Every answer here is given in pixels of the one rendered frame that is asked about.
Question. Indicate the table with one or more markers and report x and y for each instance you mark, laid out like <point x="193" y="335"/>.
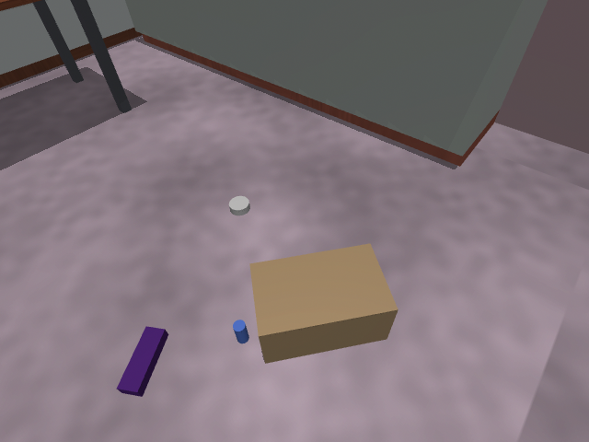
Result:
<point x="94" y="37"/>

